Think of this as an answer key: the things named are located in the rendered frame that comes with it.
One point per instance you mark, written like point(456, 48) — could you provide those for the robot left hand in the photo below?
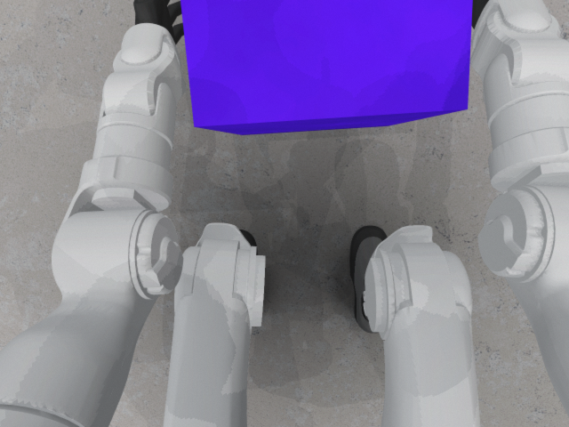
point(157, 12)

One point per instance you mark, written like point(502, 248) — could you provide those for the carton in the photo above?
point(282, 66)

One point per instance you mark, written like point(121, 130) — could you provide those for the left robot forearm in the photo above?
point(131, 159)

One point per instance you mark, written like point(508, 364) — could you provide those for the robot right hand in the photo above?
point(477, 8)

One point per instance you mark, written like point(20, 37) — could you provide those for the robot left upper arm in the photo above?
point(70, 369)

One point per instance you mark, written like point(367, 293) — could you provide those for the robot right upper arm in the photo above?
point(525, 239)

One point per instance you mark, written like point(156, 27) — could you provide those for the right robot foot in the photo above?
point(363, 244)

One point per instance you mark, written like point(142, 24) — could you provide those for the robot right thigh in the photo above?
point(430, 370)

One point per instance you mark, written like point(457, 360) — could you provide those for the right robot forearm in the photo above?
point(524, 67)

